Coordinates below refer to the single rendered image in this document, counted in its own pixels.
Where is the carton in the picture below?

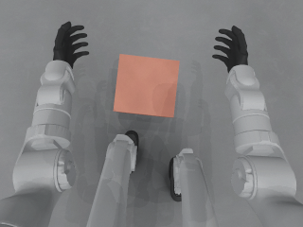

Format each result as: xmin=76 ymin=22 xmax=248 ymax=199
xmin=113 ymin=54 xmax=180 ymax=118

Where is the left robot upper arm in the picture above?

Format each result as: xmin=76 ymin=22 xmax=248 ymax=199
xmin=0 ymin=148 xmax=77 ymax=227

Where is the right robot upper arm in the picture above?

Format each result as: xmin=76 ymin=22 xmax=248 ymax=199
xmin=231 ymin=155 xmax=303 ymax=227

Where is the left robot hand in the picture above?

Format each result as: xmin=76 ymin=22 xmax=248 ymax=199
xmin=53 ymin=21 xmax=89 ymax=69

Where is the robot thigh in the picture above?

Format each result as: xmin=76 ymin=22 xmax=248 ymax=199
xmin=86 ymin=140 xmax=137 ymax=227
xmin=173 ymin=153 xmax=220 ymax=227

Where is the right robot thigh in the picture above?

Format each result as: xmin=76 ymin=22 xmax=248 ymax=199
xmin=173 ymin=153 xmax=220 ymax=227

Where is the right robot forearm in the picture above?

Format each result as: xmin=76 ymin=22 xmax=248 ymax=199
xmin=224 ymin=64 xmax=296 ymax=194

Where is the left robot thigh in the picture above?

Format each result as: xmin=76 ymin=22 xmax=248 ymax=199
xmin=86 ymin=140 xmax=137 ymax=227

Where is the left robot forearm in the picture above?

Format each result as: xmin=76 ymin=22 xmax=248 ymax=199
xmin=12 ymin=60 xmax=76 ymax=190

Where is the right robot hand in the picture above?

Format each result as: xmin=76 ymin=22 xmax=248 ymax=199
xmin=212 ymin=26 xmax=248 ymax=73

